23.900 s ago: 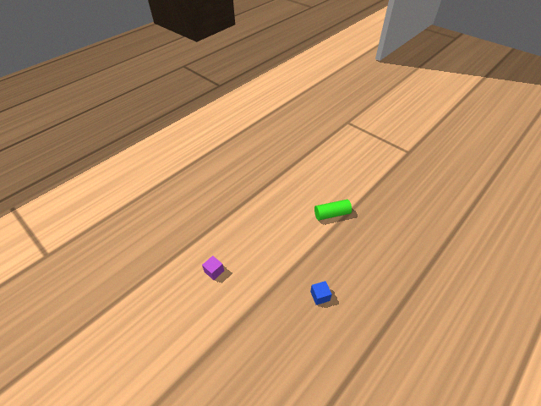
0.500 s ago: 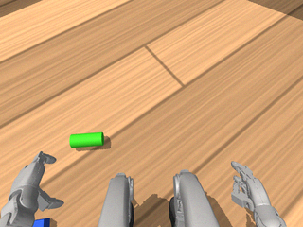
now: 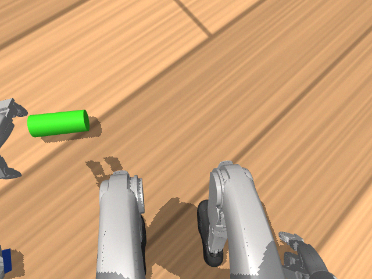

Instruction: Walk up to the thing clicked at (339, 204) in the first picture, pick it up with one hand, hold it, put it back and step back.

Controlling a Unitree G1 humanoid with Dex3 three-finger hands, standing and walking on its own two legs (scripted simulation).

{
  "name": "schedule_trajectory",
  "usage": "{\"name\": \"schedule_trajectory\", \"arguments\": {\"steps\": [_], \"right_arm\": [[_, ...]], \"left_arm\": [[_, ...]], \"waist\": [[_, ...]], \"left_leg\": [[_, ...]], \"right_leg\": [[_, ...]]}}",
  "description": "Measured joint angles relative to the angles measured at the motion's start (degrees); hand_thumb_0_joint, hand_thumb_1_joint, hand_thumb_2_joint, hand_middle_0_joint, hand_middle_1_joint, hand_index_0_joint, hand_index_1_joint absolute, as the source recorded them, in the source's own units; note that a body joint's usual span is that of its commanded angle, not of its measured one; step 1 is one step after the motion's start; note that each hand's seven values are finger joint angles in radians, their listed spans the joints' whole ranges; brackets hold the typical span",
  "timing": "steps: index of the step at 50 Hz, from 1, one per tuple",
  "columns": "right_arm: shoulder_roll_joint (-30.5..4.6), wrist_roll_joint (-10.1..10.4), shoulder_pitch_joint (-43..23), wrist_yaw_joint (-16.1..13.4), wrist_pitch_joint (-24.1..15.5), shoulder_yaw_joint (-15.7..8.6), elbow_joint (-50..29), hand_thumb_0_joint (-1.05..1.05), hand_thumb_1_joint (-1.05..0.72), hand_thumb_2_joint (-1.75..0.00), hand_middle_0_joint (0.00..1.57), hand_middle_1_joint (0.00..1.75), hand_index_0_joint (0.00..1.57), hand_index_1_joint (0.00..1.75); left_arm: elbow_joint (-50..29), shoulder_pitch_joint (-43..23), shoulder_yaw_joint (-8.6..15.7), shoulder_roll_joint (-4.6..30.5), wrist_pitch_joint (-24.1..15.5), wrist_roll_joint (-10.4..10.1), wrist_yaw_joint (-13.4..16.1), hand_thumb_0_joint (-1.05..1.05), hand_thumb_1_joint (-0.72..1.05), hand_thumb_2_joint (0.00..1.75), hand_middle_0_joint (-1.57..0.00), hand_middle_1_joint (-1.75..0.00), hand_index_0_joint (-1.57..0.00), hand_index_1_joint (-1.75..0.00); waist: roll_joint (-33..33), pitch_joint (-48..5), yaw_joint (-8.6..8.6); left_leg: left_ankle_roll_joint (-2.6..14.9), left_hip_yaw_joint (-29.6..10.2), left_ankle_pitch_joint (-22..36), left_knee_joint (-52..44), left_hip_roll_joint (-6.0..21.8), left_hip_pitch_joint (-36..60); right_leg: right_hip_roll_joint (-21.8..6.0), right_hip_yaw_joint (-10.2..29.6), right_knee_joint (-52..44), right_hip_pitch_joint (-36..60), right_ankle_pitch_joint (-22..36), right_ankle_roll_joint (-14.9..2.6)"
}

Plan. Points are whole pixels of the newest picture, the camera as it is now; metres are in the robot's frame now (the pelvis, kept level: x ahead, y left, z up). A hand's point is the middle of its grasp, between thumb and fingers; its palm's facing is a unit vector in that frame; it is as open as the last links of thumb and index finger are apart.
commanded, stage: rise first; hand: left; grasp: from above
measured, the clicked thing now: (60, 123) +0.51 +0.36 -0.36
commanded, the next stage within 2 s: none
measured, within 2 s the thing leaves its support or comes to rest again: neither
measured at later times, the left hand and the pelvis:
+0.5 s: hand (19, 132) +0.44 +0.38 -0.20, palm faces -0.45 -0.07 -0.89, open 14.0 cm; pelvis +0.00 +0.01 -0.06, yaw -2 degrees
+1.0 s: hand (27, 125) +0.46 +0.38 -0.23, palm faces -0.45 -0.09 -0.89, open 14.2 cm; pelvis +0.01 +0.01 -0.07, yaw -4 degrees
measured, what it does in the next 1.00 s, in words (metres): lowers itself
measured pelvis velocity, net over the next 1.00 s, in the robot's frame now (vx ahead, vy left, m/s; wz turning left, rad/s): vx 0.01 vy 0.01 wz -0.07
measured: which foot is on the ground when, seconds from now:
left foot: down 0.00-1.00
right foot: down 0.00-1.00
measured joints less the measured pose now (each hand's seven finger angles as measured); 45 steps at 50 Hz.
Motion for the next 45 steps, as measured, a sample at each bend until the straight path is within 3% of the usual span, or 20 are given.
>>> {"name": "schedule_trajectory", "arguments": {"steps": [10, 17, 28, 45], "right_arm": [[-0.1, -2.3, 0.3, 1.2, 3.0, 1.4, 1.3, 0.01, -0.90, -0.90, 0.20, 0.30, 0.21, 0.30], [0.0, -3.8, -0.9, 1.7, 4.2, 2.5, 1.2, 0.01, -0.90, -0.90, 0.20, 0.30, 0.21, 0.30], [0.2, -5.7, -2.2, 2.1, 4.6, 4.8, 0.7, 0.00, -0.91, -0.90, 0.20, 0.30, 0.21, 0.30], [-0.6, -7.1, -2.4, 2.9, 5.7, 6.7, -0.6, 0.00, -0.91, -0.91, 0.20, 0.30, 0.21, 0.30]], "left_arm": [[8.0, -7.4, -0.6, 5.0, -1.5, 9.7, 6.4, 0.00, -0.50, 1.00, -0.08, -0.99, -0.09, -0.99], [12.1, -11.4, -1.2, 7.4, -1.5, 13.9, 8.6, 0.00, -0.49, 0.99, -0.09, -0.99, -0.09, -0.99], [16.0, -14.9, -1.5, 10.1, -1.2, 15.5, 9.9, 0.00, -0.50, 0.98, -0.08, -1.02, -0.09, -1.01], [15.2, -15.1, 0.0, 12.8, -1.5, 14.2, 9.1, 0.00, -0.53, 1.00, -0.08, -1.03, -0.08, -1.03]], "waist": [[-0.9, 1.0, -2.77], [-1.4, 1.9, -4.04], [-2.0, 3.2, -5.37], [-2.5, 5.4, -6.40]], "left_leg": [[0.90, -0.4, 0.2, 6.0, -0.6, -5.6], [1.12, -0.7, 0.1, 8.9, -0.8, -8.2], [1.05, -1.6, -1.0, 12.0, -0.9, -10.5], [1.04, -2.7, -2.6, 14.1, -0.7, -11.7]], "right_leg": [[-0.3, -0.3, 5.0, -4.4, 0.0, 0.86], [-0.4, -0.5, 7.6, -6.6, -0.1, 1.15], [-0.3, -1.2, 10.1, -8.7, -0.9, 1.30], [0.2, -2.1, 11.3, -9.6, -1.9, 1.54]]}}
